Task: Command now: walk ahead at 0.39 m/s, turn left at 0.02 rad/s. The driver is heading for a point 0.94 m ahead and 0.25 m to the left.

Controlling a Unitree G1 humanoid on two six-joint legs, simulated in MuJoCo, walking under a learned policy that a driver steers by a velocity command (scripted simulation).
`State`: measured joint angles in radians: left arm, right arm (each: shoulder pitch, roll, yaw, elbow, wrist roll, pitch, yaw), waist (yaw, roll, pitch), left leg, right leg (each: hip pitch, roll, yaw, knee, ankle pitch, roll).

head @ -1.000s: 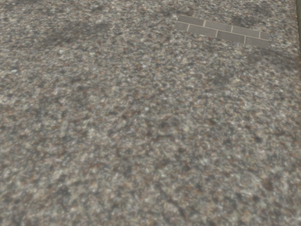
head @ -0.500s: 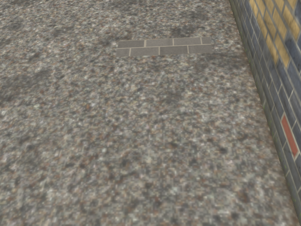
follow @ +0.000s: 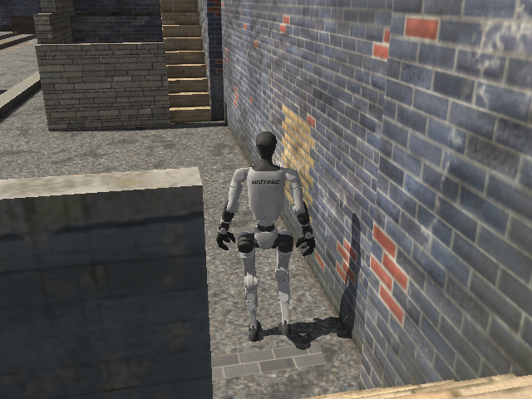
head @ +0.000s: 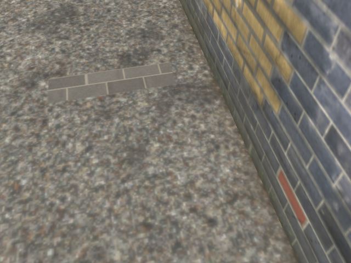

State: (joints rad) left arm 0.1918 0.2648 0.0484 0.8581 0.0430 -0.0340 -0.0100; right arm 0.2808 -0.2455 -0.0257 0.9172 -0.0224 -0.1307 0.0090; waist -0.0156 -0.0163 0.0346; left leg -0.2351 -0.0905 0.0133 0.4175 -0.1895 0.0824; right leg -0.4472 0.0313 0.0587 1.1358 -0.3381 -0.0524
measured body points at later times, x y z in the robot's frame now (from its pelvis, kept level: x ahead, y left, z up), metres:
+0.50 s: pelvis +0.13 -0.02 +0.01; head +0.18 -0.04 +0.46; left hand +0.15 +0.27 -0.10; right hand +0.29 -0.27 -0.14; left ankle +0.10 +0.10 -0.66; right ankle +0.21 -0.11 -0.74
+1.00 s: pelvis +0.11 +0.04 +0.00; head +0.12 +0.07 +0.45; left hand +0.05 +0.31 -0.14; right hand +0.35 -0.13 -0.10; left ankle +0.11 +0.10 -0.74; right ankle +0.20 -0.09 -0.68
